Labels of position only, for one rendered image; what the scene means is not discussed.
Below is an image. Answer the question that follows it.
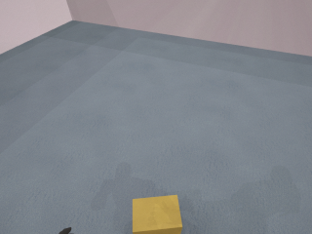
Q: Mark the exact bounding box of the carton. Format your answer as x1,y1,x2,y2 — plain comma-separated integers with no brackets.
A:
133,195,182,234

